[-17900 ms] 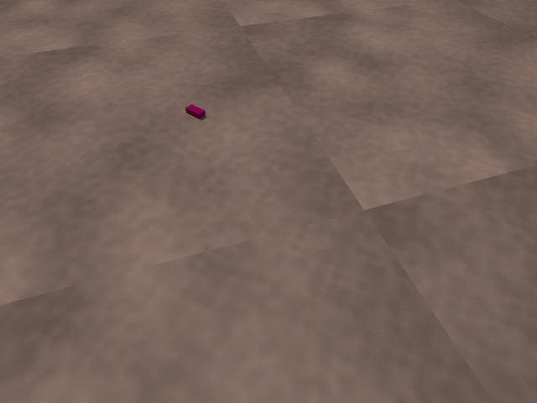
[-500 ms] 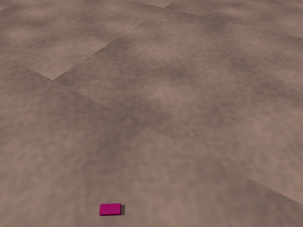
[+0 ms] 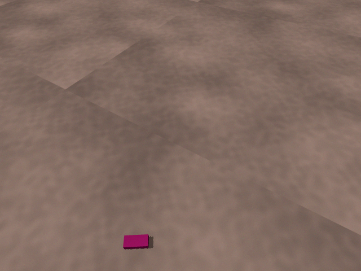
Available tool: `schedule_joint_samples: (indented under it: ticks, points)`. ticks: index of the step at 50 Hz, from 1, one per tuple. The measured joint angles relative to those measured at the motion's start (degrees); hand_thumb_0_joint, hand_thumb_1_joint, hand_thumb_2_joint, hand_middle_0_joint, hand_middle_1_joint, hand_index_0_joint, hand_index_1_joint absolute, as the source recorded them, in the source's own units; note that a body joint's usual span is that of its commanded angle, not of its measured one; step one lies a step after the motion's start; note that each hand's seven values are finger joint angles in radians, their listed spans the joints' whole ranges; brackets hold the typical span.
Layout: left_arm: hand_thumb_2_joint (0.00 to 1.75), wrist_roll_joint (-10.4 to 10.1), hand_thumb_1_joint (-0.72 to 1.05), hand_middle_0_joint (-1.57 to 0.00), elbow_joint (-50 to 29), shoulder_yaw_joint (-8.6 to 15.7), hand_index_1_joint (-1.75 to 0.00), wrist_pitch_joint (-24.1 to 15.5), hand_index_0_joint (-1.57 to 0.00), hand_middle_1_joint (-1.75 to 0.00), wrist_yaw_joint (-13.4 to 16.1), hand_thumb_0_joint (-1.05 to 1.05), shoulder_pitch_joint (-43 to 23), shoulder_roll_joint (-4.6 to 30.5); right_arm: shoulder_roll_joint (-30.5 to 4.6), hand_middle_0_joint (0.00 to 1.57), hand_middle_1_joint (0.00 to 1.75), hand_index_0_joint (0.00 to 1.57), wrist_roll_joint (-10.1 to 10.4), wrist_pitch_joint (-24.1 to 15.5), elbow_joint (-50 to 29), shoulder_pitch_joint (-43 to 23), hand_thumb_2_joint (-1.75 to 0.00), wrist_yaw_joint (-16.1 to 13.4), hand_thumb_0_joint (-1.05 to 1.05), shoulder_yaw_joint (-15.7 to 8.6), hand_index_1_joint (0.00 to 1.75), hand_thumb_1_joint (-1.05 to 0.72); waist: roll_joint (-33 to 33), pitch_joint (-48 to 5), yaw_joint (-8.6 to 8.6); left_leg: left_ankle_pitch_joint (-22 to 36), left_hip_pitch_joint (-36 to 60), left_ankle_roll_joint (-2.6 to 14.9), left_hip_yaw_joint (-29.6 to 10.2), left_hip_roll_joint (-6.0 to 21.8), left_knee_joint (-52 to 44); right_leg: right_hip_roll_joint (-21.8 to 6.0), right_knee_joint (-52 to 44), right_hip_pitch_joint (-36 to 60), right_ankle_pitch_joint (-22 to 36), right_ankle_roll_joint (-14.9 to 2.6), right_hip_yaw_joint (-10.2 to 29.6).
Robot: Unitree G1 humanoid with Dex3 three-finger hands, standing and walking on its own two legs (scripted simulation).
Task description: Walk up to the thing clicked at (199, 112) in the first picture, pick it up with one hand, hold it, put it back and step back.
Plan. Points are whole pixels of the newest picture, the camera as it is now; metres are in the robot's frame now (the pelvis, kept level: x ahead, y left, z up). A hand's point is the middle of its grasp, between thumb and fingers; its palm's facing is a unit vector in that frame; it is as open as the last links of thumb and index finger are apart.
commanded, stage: walk up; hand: left
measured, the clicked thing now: (136, 241) +0.39 +0.24 -0.76
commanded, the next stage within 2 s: stand in 1.46 s
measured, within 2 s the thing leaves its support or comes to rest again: neither
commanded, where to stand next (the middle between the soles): +0.02 +0.03 m, yaw +0 degrees
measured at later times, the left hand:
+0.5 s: hand out of the picture +0.06 +0.28 -0.15, palm faces -0.04 -0.91 -0.40, open 7.4 cm
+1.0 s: hand out of the picture +0.08 +0.27 -0.14, palm faces -0.05 -0.92 -0.39, open 7.4 cm
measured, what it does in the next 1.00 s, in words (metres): stands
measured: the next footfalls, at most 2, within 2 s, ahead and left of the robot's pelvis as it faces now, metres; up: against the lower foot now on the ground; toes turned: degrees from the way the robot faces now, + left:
none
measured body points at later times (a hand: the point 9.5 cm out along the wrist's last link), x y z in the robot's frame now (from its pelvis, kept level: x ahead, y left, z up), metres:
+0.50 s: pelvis +0.00 +0.01 -0.01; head +0.02 +0.00 +0.44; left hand +0.06 +0.32 -0.13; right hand +0.10 -0.29 -0.13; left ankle +0.01 +0.10 -0.74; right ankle -0.02 -0.12 -0.74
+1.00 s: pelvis -0.01 +0.01 +0.00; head +0.00 +0.01 +0.45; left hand +0.08 +0.32 -0.12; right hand +0.09 -0.30 -0.12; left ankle +0.01 +0.10 -0.74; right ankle -0.02 -0.12 -0.74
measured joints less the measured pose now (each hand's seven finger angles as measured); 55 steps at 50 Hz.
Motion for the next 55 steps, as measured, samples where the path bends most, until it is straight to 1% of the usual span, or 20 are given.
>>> schedule_joint_samples:
  ticks: [2,5,7,12,13,14,17,18,19,20,21,22,23,25,30,32,37,47,55]
  points:
    - [0.9,-0.05,0.91,-0.2,-0.15,-0.01,-0.3,-0.07,-0.2,-0.3,0.03,0.0,0.25,0.11,0.49,0.21,0.3,0.21,-0.06,0.26,-0.51,-0.11,-0.9,0.12,0.0,0.03,0.3,-0.9,0.0,0.44,0.02,-0.23,-0.26,-0.03,-0.01,0.12,0.66,0.11,0.42,-0.15,-0.14,-0.08,-0.01]
    - [0.9,0.17,0.91,-0.2,-0.46,-0.2,-0.3,-0.38,-0.2,-0.3,-0.06,0.0,1.18,-0.41,0.78,0.21,0.3,0.21,0.06,0.65,-1.27,-0.2,-0.9,0.27,0.0,0.03,0.3,-0.9,0.76,0.78,-0.05,-0.7,-0.94,-0.26,-0.38,0.56,1.89,0.46,-0.15,0.1,0.35,1.02,-0.38]
    - [0.9,0.4,0.91,-0.2,-0.74,-0.44,-0.3,-0.53,-0.2,-0.3,-0.16,0.0,1.92,-0.98,0.56,0.21,0.3,0.21,0.19,0.74,-1.76,-0.14,-0.9,0.36,0.0,-0.06,0.3,-0.9,1.43,0.81,-0.14,-1.02,-1.61,-0.32,-0.7,0.67,2.75,0.54,-0.35,0.04,0.47,1.16,-0.71]
    - [0.9,0.71,0.9,-0.21,-1.63,-0.75,-0.3,-0.12,-0.21,-0.3,-0.2,0.0,2.64,-1.71,-0.21,0.21,0.3,0.21,0.14,0.49,-2.52,0.53,-0.9,0.73,0.0,-0.45,0.3,-0.9,1.49,1.16,0.14,-1.97,-2.67,0.45,-0.6,-0.39,4.69,-0.54,1.71,-0.94,-0.64,1.71,-0.61]
    - [0.9,0.57,0.9,-0.21,-1.75,-0.75,-0.3,0.0,-0.21,-0.3,-0.2,0.01,2.67,-1.62,-0.1,0.21,0.3,0.21,0.12,0.37,-2.5,0.65,-0.9,0.78,0.0,-0.43,0.3,-0.9,1.05,1.14,0.29,-1.87,-2.55,0.74,-0.29,-0.72,4.38,-0.83,2.29,-1.31,-0.95,1.28,-0.28]
    - [0.9,0.37,0.9,-0.21,-1.82,-0.76,-0.3,0.14,-0.21,-0.3,-0.16,0.01,2.61,-1.44,0.08,0.21,0.3,0.21,0.13,0.23,-2.48,0.71,-0.9,0.81,0.0,-0.38,0.3,-0.9,0.64,1.18,0.43,-1.79,-2.46,1.03,0.0,-0.91,4.16,-0.87,3.02,-1.73,-1.45,0.36,0.14]
    - [0.9,-0.14,0.91,-0.21,-2.0,-0.61,-0.3,0.35,-0.21,-0.3,0.13,0.01,2.4,-0.94,0.92,0.21,0.3,0.21,-0.18,0.04,-2.75,0.64,-0.9,0.64,0.0,-0.13,0.3,-0.9,-0.03,1.48,0.5,-1.79,-2.37,1.38,0.34,-0.67,4.08,0.55,7.36,-2.88,-7.72,-1.62,0.7]
    - [0.9,-0.3,0.91,-0.21,-2.14,-0.57,-0.3,0.27,-0.21,-0.3,0.22,0.01,2.49,-0.84,1.16,0.21,0.3,0.21,-0.31,0.06,-3.0,0.59,-0.9,0.53,0.0,-0.01,0.3,-0.9,-0.15,1.48,0.48,-1.81,-2.42,1.34,0.43,-0.56,4.09,1.06,8.36,-2.96,-9.13,-2.02,0.4]
    - [0.9,-0.42,0.91,-0.21,-2.29,-0.56,-0.3,0.1,-0.21,-0.3,0.3,0.01,2.61,-0.83,1.29,0.21,0.3,0.21,-0.35,0.07,-3.28,0.53,-0.9,0.4,0.0,0.13,0.3,-0.9,-0.18,1.51,0.48,-1.87,-2.52,1.25,0.53,-0.49,4.21,1.39,8.03,-2.57,-9.29,-2.29,-0.15]
    - [0.9,-0.45,0.91,-0.2,-2.45,-0.59,-0.3,-0.16,-0.2,-0.3,0.35,0.01,2.8,-0.87,1.34,0.21,0.3,0.21,-0.23,0.07,-3.5,0.42,-0.9,0.27,0.0,0.27,0.3,-0.9,-0.23,1.48,0.61,-2.04,-2.67,1.12,0.76,-0.48,4.47,1.52,5.89,-1.67,-7.25,-2.46,-0.72]
    - [0.9,-0.34,0.91,-0.2,-2.49,-0.61,-0.3,-0.5,-0.2,-0.3,0.38,0.01,2.93,-1.04,1.27,0.21,0.3,0.21,0.03,0.1,-3.6,0.13,-0.9,0.14,0.0,0.4,0.3,-0.9,-0.08,1.62,0.76,-2.33,-2.79,0.93,1.01,-0.4,4.95,1.64,3.54,-0.84,-2.5,-1.9,-0.74]
    - [0.9,-0.12,0.91,-0.2,-2.3,-0.68,-0.3,-0.8,-0.2,-0.3,0.42,0.0,2.88,-1.57,1.0,0.21,0.3,0.21,0.36,0.16,-3.59,-0.22,-0.9,0.0,0.0,0.46,0.3,-0.9,0.83,1.95,0.64,-2.61,-2.72,0.73,0.76,0.1,5.49,2.09,2.55,-0.1,-1.19,-1.13,-1.01]
    - [0.9,0.1,0.91,-0.2,-2.22,-0.87,-0.3,-0.99,-0.2,-0.3,0.32,0.0,3.0,-2.06,0.76,0.21,0.3,0.21,0.68,0.24,-3.63,-0.37,-0.9,-0.13,0.0,0.49,0.3,-0.9,1.68,1.9,0.46,-2.69,-2.68,0.56,0.42,0.46,5.64,2.43,1.83,0.42,-1.17,-0.68,-1.34]
    - [0.9,0.4,0.91,-0.2,-2.5,-1.32,-0.3,-1.05,-0.2,-0.3,-0.05,0.0,3.3,-2.44,0.48,0.21,0.3,0.21,0.91,0.26,-3.9,-0.32,-0.9,-0.27,0.0,0.48,0.3,-0.9,2.32,1.32,0.31,-2.8,-2.78,0.09,0.14,0.33,5.55,2.3,1.72,0.46,-1.81,-0.4,-1.57]
    - [0.9,0.32,0.9,-0.21,-2.76,-1.59,-0.3,-0.64,-0.21,-0.31,-0.4,0.01,2.5,-2.25,0.35,0.21,0.3,0.21,0.84,-0.71,-2.98,-0.24,-0.9,-0.08,0.0,0.56,0.3,-0.9,1.65,0.56,0.5,-1.32,-1.36,1.24,0.68,-1.12,2.57,0.91,1.73,0.5,-2.15,0.32,-1.03]
    - [0.9,0.06,0.9,-0.21,-2.65,-1.54,-0.3,-0.61,-0.21,-0.3,-0.4,0.01,1.86,-1.85,0.66,0.21,0.3,0.21,0.83,-1.09,-2.51,-0.34,-0.9,-0.01,0.0,0.85,0.3,-0.9,1.18,0.43,0.67,-0.85,-0.8,1.41,0.96,-1.15,1.55,0.91,1.2,0.72,-1.81,0.29,-0.73]
    - [0.9,-0.11,0.91,-0.2,-2.16,-1.71,-0.3,-0.94,-0.2,-0.3,-0.37,0.01,0.7,-1.5,1.15,0.21,0.3,0.21,0.82,-1.05,-1.55,-0.84,-0.9,-0.19,0.0,1.26,0.3,-0.9,0.91,0.09,0.43,0.17,0.61,1.0,0.93,-0.63,-0.49,1.46,-1.81,2.49,-0.21,0.32,-0.76]
    - [0.9,0.25,0.91,-0.2,-0.57,-1.93,-0.3,-0.92,-0.2,-0.3,-0.58,0.0,-0.2,-1.77,0.4,0.21,0.3,0.21,0.85,-1.1,-0.25,-1.28,-0.9,-0.26,0.0,1.11,0.3,-0.9,0.88,-0.82,-0.16,1.61,1.5,0.78,1.05,-0.45,-2.74,1.69,-3.6,3.07,1.08,0.11,-0.62]
    - [0.9,0.45,0.91,-0.21,0.73,-1.73,-0.3,-0.99,-0.21,-0.3,-0.77,0.0,0.44,-2.08,0.07,0.21,0.3,0.21,0.81,-1.11,1.01,-0.42,-0.9,-0.22,0.0,1.03,0.3,-0.9,1.15,-0.96,-0.19,2.04,1.36,0.48,0.9,-0.08,-3.25,2.06,-4.68,3.2,1.78,-0.12,-0.77]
